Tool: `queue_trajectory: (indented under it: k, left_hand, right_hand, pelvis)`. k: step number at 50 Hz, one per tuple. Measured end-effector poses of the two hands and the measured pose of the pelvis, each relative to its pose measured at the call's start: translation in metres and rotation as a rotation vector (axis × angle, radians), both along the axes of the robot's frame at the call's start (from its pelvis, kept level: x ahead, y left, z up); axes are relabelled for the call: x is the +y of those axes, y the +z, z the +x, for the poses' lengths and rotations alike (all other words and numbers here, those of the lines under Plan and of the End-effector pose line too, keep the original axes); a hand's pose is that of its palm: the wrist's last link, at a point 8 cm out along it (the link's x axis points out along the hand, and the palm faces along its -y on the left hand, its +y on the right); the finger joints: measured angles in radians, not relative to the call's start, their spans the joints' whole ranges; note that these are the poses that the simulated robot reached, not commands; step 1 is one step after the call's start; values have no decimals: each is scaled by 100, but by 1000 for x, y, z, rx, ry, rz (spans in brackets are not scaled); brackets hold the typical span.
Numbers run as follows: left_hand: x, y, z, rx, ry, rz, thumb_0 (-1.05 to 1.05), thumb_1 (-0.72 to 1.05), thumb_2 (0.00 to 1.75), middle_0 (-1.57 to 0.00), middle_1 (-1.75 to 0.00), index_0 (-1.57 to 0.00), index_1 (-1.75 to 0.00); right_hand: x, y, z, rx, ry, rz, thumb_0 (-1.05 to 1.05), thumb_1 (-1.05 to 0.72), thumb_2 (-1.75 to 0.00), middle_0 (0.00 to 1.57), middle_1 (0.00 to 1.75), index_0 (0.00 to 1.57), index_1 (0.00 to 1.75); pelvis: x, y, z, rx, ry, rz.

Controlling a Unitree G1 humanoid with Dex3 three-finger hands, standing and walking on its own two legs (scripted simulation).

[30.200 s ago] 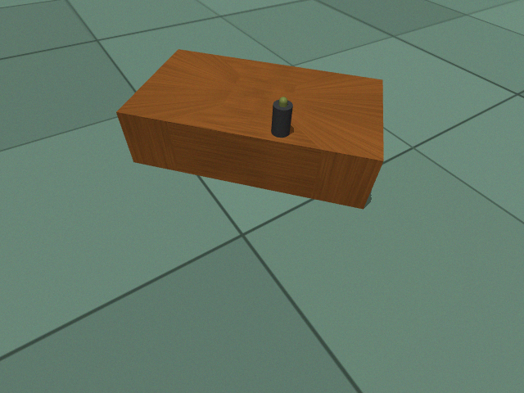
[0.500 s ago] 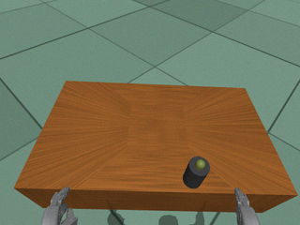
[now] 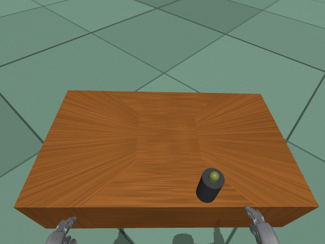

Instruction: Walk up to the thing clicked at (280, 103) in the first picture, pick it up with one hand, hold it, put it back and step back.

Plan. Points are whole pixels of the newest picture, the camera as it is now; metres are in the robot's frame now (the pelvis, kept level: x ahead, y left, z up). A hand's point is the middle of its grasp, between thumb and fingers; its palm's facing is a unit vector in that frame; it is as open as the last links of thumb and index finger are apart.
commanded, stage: stand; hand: right
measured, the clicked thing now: (210, 184) +0.42 -0.21 -0.30
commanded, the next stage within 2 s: none
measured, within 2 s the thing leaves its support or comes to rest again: neither
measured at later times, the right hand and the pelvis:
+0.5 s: hand out of the picture +0.06 -0.27 -0.12, palm faces -0.02 +0.93 -0.36, open 7.5 cm; pelvis +0.01 -0.02 +0.04, yaw +1 degrees
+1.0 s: hand out of the picture +0.04 -0.26 -0.11, palm faces -0.04 +0.94 -0.34, open 7.4 cm; pelvis -0.01 -0.01 +0.05, yaw +0 degrees
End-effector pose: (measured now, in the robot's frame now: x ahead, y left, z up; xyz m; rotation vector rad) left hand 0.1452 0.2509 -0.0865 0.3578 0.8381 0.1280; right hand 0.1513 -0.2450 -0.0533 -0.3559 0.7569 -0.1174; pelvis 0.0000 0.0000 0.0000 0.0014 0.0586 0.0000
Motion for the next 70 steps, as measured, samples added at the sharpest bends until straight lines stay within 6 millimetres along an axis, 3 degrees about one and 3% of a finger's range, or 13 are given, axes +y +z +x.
queue_trajectory:
  k: [10,15,20,32,46,52,59,70]
  left_hand:
    - [29,6,-46,210,105,32,0,90,89,-20,-30,-21,-31]
    - [26,7,-61,284,139,26,0,91,89,-20,-30,-21,-30]
    - [17,6,-64,311,152,-8,0,91,89,-20,-30,-21,-30]
    - [14,8,-67,310,154,-66,0,90,89,-20,-30,-21,-30]
    - [35,14,-108,409,193,-22,0,91,89,-20,-30,-21,-30]
    - [36,13,-115,443,198,-18,0,91,89,-20,-30,-21,-30]
    - [34,12,-109,451,186,-23,0,91,89,-20,-30,-21,-30]
    - [32,13,-79,409,158,-33,0,91,89,-20,-30,-21,-30]
  right_hand:
    - [-61,-29,-41,237,-78,-23,0,-39,-77,20,28,20,29]
    - [-71,-32,-63,327,-119,-24,1,-68,-85,20,29,20,30]
    - [-70,-30,-82,391,-146,-19,1,-82,-89,20,30,20,30]
    - [-58,-17,-111,449,-174,-13,1,-90,-90,20,30,20,30]
    - [-57,-18,-119,490,-172,-1,1,-90,-90,20,30,20,30]
    - [-57,-19,-118,507,-170,1,1,-90,-90,20,30,20,30]
    - [-57,-18,-112,515,-173,-1,1,-90,-90,20,30,20,30]
    - [-56,-14,-93,487,-178,-9,1,-90,-90,20,30,20,30]
  pelvis:
    - [-18,15,10,-42,12,4]
    - [-22,23,13,-58,15,9]
    - [-23,32,13,-79,16,8]
    - [-16,47,1,-123,12,-2]
    - [-12,51,-8,-127,8,2]
    - [-11,52,-7,-120,6,3]
    - [-9,53,-2,-111,3,2]
    - [-6,54,8,-108,0,1]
